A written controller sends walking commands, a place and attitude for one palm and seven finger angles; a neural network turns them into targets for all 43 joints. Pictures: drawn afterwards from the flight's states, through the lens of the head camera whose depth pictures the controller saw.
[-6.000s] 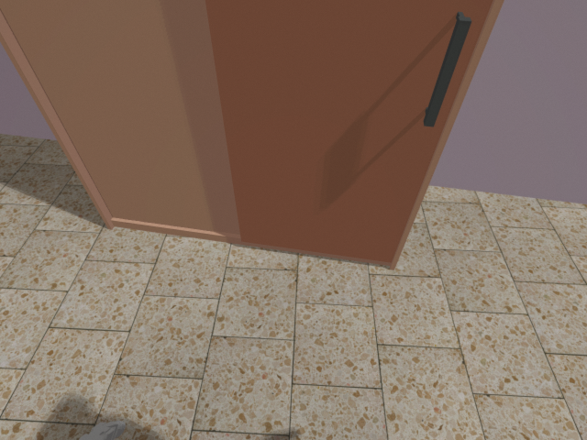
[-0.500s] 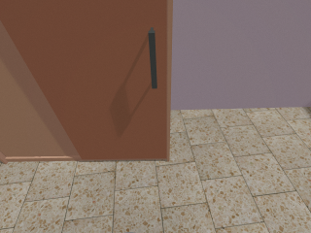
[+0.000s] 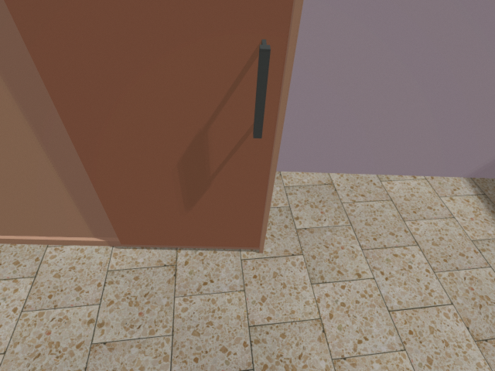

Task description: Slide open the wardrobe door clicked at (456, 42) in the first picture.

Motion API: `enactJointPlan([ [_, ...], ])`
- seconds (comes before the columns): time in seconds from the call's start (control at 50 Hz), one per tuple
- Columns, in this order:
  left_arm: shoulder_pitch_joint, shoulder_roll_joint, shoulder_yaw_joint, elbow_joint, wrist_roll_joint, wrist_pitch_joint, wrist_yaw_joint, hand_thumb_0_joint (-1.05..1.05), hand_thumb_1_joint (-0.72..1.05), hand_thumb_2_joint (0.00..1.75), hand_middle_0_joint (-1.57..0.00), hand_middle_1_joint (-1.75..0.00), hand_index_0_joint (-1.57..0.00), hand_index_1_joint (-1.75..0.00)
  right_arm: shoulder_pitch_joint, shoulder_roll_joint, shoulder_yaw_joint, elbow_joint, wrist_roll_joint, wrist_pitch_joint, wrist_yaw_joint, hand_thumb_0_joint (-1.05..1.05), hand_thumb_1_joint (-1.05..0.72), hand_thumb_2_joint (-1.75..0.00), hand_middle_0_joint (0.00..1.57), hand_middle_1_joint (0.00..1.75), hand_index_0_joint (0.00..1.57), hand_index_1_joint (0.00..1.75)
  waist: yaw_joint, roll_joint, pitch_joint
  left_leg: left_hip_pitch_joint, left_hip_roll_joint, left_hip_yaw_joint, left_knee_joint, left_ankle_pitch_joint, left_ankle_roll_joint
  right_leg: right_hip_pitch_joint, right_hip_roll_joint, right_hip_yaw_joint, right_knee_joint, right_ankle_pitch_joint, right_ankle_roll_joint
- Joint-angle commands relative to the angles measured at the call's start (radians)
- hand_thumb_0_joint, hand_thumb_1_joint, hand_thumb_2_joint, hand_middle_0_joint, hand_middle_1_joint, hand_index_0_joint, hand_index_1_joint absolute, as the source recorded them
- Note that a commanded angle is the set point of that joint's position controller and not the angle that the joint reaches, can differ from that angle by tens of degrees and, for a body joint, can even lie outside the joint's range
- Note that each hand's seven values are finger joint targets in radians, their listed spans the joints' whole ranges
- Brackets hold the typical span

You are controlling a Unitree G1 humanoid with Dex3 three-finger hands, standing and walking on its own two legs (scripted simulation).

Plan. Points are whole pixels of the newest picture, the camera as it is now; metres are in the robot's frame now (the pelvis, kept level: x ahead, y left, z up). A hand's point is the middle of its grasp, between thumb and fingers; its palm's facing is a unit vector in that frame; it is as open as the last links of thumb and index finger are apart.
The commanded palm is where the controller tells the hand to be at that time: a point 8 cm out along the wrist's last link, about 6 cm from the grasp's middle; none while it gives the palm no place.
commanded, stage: come to a stop and stand still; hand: right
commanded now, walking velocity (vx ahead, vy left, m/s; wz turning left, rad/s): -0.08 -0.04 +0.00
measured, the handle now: (260, 92) +0.76 +0.02 +0.08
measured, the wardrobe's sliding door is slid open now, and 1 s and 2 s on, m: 0.00 0.00 0.00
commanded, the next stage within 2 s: look again from close up in 0.88 s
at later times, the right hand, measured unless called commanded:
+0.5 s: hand out of the picture +0.05 -0.19 -0.18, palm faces +0.00 +0.98 -0.17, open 7.3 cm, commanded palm none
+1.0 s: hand out of the picture +0.06 -0.17 -0.18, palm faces +0.00 +0.99 -0.17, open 7.3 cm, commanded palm none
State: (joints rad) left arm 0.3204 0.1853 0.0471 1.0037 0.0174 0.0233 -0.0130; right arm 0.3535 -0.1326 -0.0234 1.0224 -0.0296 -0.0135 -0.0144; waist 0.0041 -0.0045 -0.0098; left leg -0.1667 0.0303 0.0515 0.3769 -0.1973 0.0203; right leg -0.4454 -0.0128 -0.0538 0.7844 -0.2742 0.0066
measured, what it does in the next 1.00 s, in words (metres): steps on the spot: right foot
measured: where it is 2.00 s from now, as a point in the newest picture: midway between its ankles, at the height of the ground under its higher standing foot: outside the picture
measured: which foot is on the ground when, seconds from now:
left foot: down 0.00-1.00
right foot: up 0.00-0.08, down 0.10-1.00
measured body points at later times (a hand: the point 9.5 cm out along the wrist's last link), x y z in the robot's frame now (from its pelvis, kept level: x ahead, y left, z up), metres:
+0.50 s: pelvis +0.04 -0.02 +0.00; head +0.06 -0.02 +0.45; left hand +0.10 +0.21 -0.16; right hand +0.05 -0.24 -0.17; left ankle +0.00 +0.11 -0.75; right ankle +0.06 -0.12 -0.75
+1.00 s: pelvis +0.07 -0.01 +0.00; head +0.09 -0.01 +0.45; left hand +0.05 +0.20 -0.17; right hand +0.06 -0.22 -0.17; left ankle +0.00 +0.11 -0.75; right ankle +0.06 -0.12 -0.75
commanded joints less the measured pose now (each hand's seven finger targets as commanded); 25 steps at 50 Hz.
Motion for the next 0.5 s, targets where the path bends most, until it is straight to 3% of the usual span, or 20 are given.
enactJointPlan([
  [0.0,0.027,0.013,-0.012,-0.039,-0.007,-0.022,0.014,0.00,0.90,0.90,-0.20,-0.30,-0.20,-0.30,-0.018,-0.169,-0.037,-0.048,0.003,-0.015,-0.011,0.00,-0.90,-0.90,0.20,0.30,0.20,0.30,-0.003,0.143,0.089,-0.137,0.206,-0.180,-0.132,-0.095,0.111,0.174,0.007,-0.003,-0.267,0.038,0.010],
  [0.02,0.036,0.011,-0.019,-0.028,-0.008,-0.028,0.019,0.00,0.90,0.90,-0.20,-0.30,-0.20,-0.30,-0.020,-0.160,-0.032,-0.039,0.007,-0.010,-0.010,0.00,-0.90,-0.90,0.20,0.30,0.20,0.30,0.002,0.120,0.079,-0.164,0.175,-0.161,-0.080,-0.072,0.088,0.254,0.011,0.002,-0.366,0.091,0.010],
  [0.04,0.042,0.031,-0.020,-0.022,-0.009,-0.037,0.026,0.00,0.90,0.90,-0.20,-0.30,-0.20,-0.30,-0.007,-0.135,-0.024,-0.032,0.011,-0.005,-0.011,0.00,-0.90,-0.90,0.20,0.30,0.20,0.30,0.003,0.044,0.061,-0.189,0.136,-0.139,-0.010,-0.054,0.063,0.323,-0.021,0.035,-0.415,0.138,0.003],
  [0.06,0.042,0.075,-0.016,-0.019,-0.004,-0.047,0.033,0.00,0.90,0.90,-0.20,-0.30,-0.20,-0.30,0.028,-0.101,-0.017,-0.029,0.015,0.000,-0.010,0.00,-0.90,-0.90,0.20,0.30,0.20,0.30,-0.014,-0.065,0.037,-0.192,0.075,-0.107,0.056,-0.066,0.033,0.327,-0.115,0.135,-0.417,0.237,-0.032],
  [0.08,0.016,0.103,-0.012,-0.035,-0.004,-0.046,0.041,0.00,0.90,0.90,-0.20,-0.30,-0.20,-0.30,0.052,-0.078,-0.011,-0.027,0.016,0.003,-0.012,0.00,-0.90,-0.90,0.20,0.30,0.20,0.30,-0.033,-0.071,0.034,-0.143,0.054,-0.082,0.058,-0.100,0.014,0.259,-0.180,0.185,-0.424,0.259,-0.071],
  [0.1,-0.004,0.115,-0.010,-0.038,0.001,-0.038,0.043,0.00,0.90,0.90,-0.20,-0.30,-0.20,-0.30,0.067,-0.053,-0.007,-0.024,0.011,0.006,-0.017,0.00,-0.90,-0.90,0.20,0.30,0.20,0.30,-0.034,-0.033,0.058,-0.117,0.040,-0.083,0.049,-0.141,0.019,0.188,-0.188,0.183,-0.430,0.182,-0.077],
  [0.12,-0.027,0.092,-0.016,-0.020,0.000,-0.044,0.045,0.00,0.90,0.90,-0.20,-0.30,-0.20,-0.30,0.050,-0.059,-0.002,-0.002,0.012,0.014,-0.017,0.00,-0.90,-0.90,0.20,0.30,0.20,0.30,-0.033,-0.133,0.053,-0.078,0.045,-0.052,0.062,-0.107,0.004,0.167,-0.165,0.198,-0.491,0.138,-0.075],
  [0.14,-0.044,0.087,-0.022,-0.015,-0.004,-0.044,0.048,0.00,0.90,0.90,-0.20,-0.30,-0.20,-0.30,0.047,-0.074,0.001,0.003,0.014,0.014,-0.015,0.00,-0.90,-0.90,0.20,0.30,0.20,0.30,-0.038,-0.157,0.060,-0.049,0.045,-0.049,0.059,-0.086,-0.006,0.149,-0.161,0.198,-0.521,0.090,-0.077],
  [0.2,-0.056,0.070,-0.026,0.000,-0.009,-0.048,0.051,0.00,0.90,0.90,-0.20,-0.30,-0.20,-0.30,0.039,-0.092,0.009,0.029,0.015,0.001,-0.010,0.00,-0.90,-0.90,0.20,0.30,0.20,0.30,-0.027,-0.026,0.016,-0.025,0.070,-0.086,0.008,0.066,-0.002,0.229,-0.119,0.137,-0.455,0.231,-0.056],
  [0.24,-0.046,0.075,-0.027,0.016,-0.011,-0.052,0.052,0.00,0.90,0.90,-0.20,-0.30,-0.20,-0.30,0.024,-0.096,0.012,0.033,0.016,-0.004,-0.011,0.00,-0.90,-0.90,0.20,0.30,0.20,0.30,-0.016,0.009,-0.033,-0.021,0.079,-0.085,-0.001,0.102,-0.007,0.301,-0.114,0.111,-0.428,0.304,-0.047],
  [0.3,-0.056,0.073,-0.030,0.033,-0.011,-0.052,0.051,0.00,0.90,0.90,-0.20,-0.30,-0.20,-0.30,0.009,-0.098,0.015,0.041,0.016,-0.007,-0.014,0.00,-0.90,-0.90,0.20,0.30,0.20,0.30,-0.011,0.001,-0.023,-0.019,0.083,-0.091,-0.015,0.114,-0.007,0.313,-0.111,0.101,-0.427,0.321,-0.042],
  [0.42,-0.065,0.071,-0.038,0.057,-0.009,-0.050,0.048,0.00,0.90,0.90,-0.20,-0.30,-0.20,-0.30,-0.002,-0.103,0.018,0.057,0.015,-0.005,-0.014,0.00,-0.90,-0.90,0.20,0.30,0.20,0.30,-0.013,-0.001,0.041,-0.025,0.082,-0.091,-0.041,0.061,-0.007,0.281,-0.102,0.102,-0.460,0.234,-0.035],
  [0.48,-0.058,0.071,-0.040,0.066,-0.009,-0.052,0.047,0.00,0.90,0.90,-0.20,-0.30,-0.20,-0.30,0.001,-0.107,0.018,0.060,0.015,-0.007,-0.016,0.00,-0.90,-0.90,0.20,0.30,0.20,0.30,-0.017,0.009,0.031,-0.008,0.085,-0.086,-0.042,0.085,-0.007,0.294,-0.101,0.099,-0.453,0.267,-0.036],
])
